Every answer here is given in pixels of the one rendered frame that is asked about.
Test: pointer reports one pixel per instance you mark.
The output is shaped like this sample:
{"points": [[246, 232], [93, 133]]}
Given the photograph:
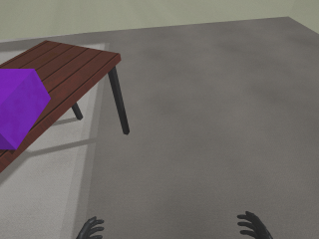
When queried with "right robot hand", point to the right robot hand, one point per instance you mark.
{"points": [[259, 229]]}

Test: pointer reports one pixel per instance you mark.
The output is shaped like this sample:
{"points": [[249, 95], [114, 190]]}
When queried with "left robot hand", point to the left robot hand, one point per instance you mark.
{"points": [[87, 229]]}

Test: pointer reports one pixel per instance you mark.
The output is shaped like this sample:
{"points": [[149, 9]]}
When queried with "carton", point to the carton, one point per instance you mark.
{"points": [[22, 99]]}

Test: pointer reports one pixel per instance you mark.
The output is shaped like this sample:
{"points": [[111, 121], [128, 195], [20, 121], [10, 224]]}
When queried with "table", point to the table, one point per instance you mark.
{"points": [[67, 73]]}

